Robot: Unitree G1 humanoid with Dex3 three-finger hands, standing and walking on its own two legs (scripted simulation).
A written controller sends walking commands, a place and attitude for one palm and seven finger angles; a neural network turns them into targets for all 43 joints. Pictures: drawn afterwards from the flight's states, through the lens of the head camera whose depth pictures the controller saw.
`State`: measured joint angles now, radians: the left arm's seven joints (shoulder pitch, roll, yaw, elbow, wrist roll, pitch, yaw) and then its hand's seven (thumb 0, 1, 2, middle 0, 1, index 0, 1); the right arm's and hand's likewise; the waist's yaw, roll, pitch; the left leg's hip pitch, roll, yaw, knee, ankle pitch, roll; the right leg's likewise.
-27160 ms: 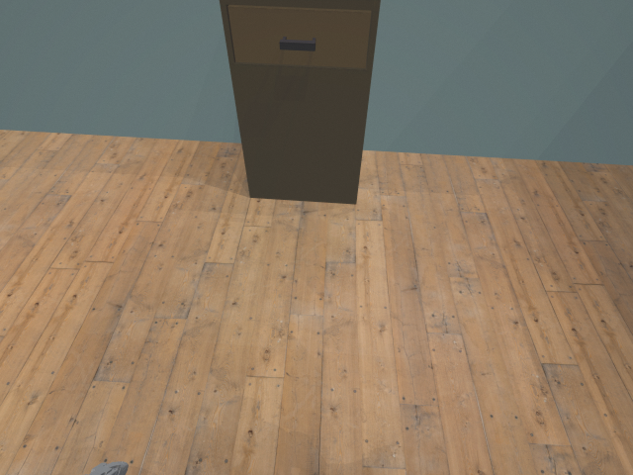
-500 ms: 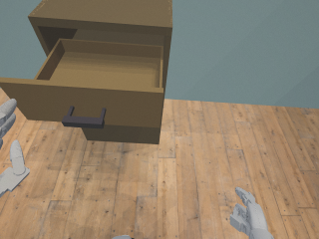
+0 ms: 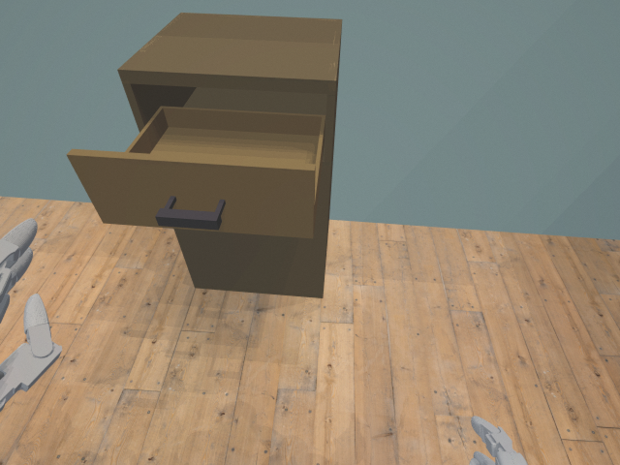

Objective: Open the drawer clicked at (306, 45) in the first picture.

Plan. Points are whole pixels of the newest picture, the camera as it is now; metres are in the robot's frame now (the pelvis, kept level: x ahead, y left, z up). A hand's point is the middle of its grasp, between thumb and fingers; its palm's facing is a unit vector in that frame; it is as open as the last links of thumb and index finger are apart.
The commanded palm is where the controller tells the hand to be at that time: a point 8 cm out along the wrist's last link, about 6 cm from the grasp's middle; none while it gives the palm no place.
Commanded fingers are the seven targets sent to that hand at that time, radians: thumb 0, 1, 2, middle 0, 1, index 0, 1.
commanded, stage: stop stepping back and stand still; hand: left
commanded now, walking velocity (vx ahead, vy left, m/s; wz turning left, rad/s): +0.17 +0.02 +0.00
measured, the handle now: (192, 210) +0.57 +0.24 -0.02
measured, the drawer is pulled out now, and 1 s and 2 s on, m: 0.30 0.30 0.30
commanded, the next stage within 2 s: let the arm hang, fingers relaxed in 0.28 s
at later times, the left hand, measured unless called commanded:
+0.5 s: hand (105, 409) +0.19 +0.25 +0.02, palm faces +0.26 -0.86 -0.44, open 7.4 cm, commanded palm none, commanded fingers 0.00 0.90 0.90 -0.20 -0.30 -0.20 -0.30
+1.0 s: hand out of the picture -0.05 +0.18 -0.16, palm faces +0.08 -0.97 -0.22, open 7.3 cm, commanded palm none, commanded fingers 0.00 0.90 0.90 -0.20 -0.30 -0.20 -0.30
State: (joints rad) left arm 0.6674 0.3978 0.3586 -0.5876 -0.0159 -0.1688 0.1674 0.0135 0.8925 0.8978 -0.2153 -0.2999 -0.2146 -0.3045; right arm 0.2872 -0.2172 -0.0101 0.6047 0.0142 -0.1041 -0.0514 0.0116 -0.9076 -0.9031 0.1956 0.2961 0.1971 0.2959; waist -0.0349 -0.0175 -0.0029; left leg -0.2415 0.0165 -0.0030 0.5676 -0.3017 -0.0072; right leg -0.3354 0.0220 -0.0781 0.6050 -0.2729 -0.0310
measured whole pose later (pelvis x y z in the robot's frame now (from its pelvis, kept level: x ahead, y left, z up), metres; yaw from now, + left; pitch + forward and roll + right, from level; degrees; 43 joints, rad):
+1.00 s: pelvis +0.00 +0.01 +0.01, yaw +1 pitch -2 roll +0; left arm 0.34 0.15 0.04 1.14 0.01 0.02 0.03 0.00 0.93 0.90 -0.20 -0.30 -0.20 -0.30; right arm 0.43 -0.12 -0.01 1.11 -0.02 0.03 -0.04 0.00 -0.91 -0.90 0.19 0.30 0.19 0.30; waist 0.00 0.02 0.07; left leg -0.18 0.02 0.03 0.44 -0.23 0.00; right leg -0.22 0.06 -0.07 0.38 -0.13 -0.08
